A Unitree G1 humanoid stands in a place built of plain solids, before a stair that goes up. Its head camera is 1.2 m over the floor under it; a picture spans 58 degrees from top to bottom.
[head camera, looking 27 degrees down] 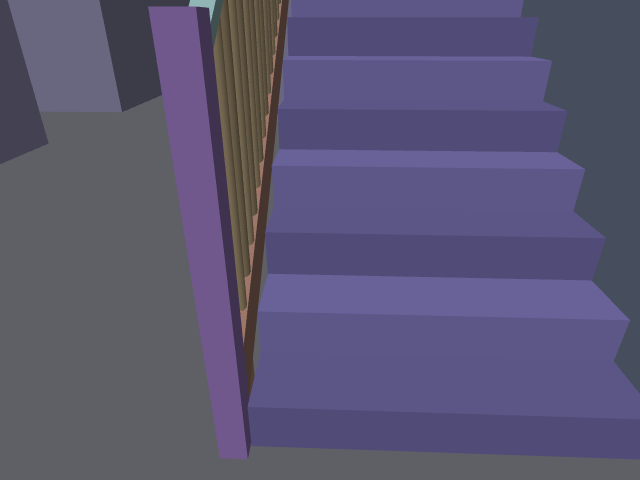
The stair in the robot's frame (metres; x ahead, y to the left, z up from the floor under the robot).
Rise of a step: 0.17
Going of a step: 0.24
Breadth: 1.20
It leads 2 degrees to the right of straight ahead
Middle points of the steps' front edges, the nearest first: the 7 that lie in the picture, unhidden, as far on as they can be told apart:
0.90 -0.38 0.17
1.14 -0.39 0.35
1.38 -0.40 0.52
1.61 -0.41 0.69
1.85 -0.42 0.87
2.09 -0.43 1.04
2.33 -0.44 1.21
